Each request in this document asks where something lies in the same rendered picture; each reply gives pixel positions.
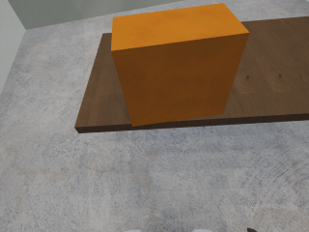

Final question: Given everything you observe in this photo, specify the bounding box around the carton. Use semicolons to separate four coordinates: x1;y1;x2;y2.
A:
111;3;250;127

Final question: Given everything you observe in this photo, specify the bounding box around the table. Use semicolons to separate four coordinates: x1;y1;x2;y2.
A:
74;15;309;133

